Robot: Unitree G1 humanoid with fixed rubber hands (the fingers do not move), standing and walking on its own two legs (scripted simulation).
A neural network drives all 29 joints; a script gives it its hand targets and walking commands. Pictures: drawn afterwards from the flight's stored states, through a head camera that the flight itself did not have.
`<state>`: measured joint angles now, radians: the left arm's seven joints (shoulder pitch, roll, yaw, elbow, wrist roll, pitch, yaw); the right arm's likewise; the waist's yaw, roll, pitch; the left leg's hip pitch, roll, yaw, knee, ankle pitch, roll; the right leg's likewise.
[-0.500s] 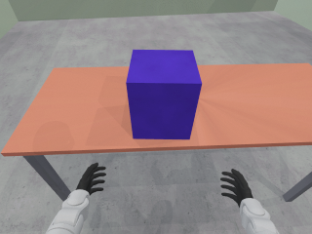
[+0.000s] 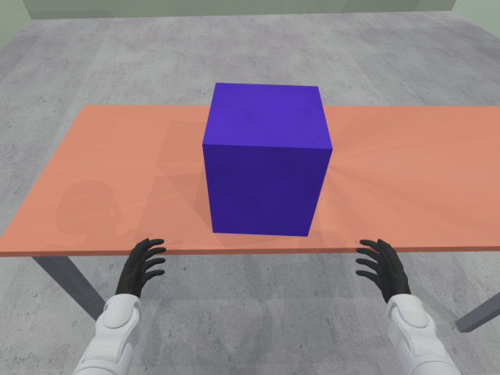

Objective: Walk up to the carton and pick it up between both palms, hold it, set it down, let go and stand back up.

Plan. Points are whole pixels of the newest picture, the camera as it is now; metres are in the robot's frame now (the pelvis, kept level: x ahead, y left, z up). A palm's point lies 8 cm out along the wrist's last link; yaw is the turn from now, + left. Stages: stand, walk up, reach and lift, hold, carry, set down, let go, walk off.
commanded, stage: reach and lift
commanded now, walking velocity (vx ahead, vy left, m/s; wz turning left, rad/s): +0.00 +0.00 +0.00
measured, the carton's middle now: (263, 162) +0.52 -0.01 +0.04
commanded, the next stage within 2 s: none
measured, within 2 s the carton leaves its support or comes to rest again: neither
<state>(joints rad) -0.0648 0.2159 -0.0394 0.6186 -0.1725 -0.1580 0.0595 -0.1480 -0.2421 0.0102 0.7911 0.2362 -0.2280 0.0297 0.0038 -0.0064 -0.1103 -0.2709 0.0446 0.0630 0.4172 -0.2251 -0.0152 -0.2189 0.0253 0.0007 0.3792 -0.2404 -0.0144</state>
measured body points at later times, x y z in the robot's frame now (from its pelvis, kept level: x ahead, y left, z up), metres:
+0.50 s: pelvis -0.02 -0.01 +0.00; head -0.02 +0.00 +0.45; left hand +0.34 +0.20 +0.03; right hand +0.35 -0.22 +0.05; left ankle -0.01 +0.12 -0.74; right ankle -0.03 -0.11 -0.74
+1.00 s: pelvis -0.03 +0.00 +0.00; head -0.01 +0.01 +0.45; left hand +0.40 +0.20 +0.10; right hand +0.40 -0.22 +0.11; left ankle -0.01 +0.12 -0.74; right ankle -0.03 -0.11 -0.74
